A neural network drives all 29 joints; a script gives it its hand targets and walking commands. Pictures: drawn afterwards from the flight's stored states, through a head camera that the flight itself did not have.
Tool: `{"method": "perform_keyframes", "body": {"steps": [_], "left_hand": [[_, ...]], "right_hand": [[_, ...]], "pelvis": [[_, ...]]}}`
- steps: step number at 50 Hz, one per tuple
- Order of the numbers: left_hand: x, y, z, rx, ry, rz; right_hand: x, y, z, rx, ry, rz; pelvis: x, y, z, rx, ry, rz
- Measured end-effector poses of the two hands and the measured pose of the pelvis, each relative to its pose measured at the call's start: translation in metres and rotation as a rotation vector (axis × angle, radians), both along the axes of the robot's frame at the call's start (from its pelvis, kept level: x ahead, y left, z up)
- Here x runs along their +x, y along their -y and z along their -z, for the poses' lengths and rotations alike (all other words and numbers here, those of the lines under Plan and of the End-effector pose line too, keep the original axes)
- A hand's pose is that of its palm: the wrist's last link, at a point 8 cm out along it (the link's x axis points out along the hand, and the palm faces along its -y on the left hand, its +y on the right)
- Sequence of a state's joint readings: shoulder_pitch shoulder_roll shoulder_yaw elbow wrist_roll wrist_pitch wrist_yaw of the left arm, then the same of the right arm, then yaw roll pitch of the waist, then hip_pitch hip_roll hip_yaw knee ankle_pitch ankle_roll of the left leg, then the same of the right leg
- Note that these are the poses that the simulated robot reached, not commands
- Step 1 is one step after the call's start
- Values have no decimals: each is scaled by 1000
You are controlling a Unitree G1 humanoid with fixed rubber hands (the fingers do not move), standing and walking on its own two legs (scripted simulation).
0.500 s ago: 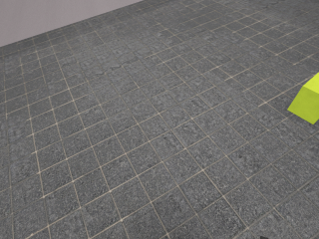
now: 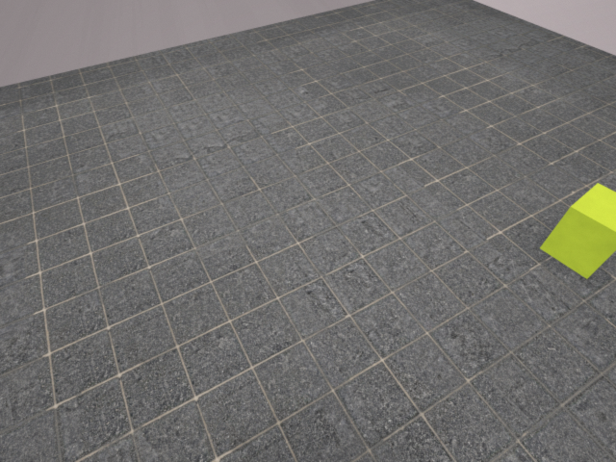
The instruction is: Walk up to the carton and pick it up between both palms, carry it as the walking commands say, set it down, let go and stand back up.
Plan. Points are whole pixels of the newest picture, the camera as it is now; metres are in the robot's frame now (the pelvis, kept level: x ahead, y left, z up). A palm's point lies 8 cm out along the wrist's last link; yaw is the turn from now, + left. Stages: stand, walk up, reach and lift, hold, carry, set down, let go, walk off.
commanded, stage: walk up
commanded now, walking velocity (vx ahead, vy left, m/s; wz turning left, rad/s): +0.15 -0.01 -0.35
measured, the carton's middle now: (592, 231) +1.06 -1.06 -0.65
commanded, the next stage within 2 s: none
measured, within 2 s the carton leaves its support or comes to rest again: neither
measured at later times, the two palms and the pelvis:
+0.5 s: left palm out of the picture +0.13 +0.23 -0.11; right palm (542, 414) +0.23 -0.31 -0.12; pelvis +0.11 -0.04 +0.00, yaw -6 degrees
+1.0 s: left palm (247, 338) +0.35 +0.14 -0.12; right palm (575, 410) +0.25 -0.38 -0.15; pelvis +0.23 -0.11 -0.01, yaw -16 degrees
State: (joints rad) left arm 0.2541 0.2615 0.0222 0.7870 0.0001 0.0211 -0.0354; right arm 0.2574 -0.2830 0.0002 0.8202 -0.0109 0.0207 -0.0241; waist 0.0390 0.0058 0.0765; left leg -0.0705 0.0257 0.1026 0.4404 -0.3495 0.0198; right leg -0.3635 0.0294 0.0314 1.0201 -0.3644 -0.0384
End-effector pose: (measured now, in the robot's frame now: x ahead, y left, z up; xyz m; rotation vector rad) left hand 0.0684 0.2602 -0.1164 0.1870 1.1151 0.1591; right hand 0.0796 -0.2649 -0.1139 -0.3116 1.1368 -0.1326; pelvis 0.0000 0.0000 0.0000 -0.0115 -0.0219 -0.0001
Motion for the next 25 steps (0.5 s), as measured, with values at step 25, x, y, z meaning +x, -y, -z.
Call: {"method": "perform_keyframes", "body": {"steps": [25], "left_hand": [[66,35,-2,73,-238,43]], "right_hand": [[155,41,1,51,71,43]], "pelvis": [[113,40,-4,39,-105,109]]}}
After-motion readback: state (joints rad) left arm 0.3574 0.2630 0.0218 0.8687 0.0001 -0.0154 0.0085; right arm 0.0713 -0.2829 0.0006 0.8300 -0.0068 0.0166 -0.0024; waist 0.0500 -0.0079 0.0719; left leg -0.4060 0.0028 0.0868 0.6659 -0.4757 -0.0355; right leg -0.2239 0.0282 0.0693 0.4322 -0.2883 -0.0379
